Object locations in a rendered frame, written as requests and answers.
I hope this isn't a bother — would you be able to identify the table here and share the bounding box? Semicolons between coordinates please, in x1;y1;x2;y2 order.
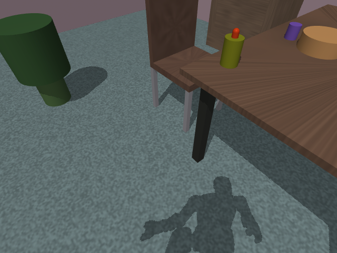
180;4;337;178

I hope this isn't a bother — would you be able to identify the chair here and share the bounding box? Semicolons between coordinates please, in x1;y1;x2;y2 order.
145;0;223;132

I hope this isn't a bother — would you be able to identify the potted plant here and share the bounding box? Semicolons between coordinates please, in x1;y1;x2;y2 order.
0;13;71;106

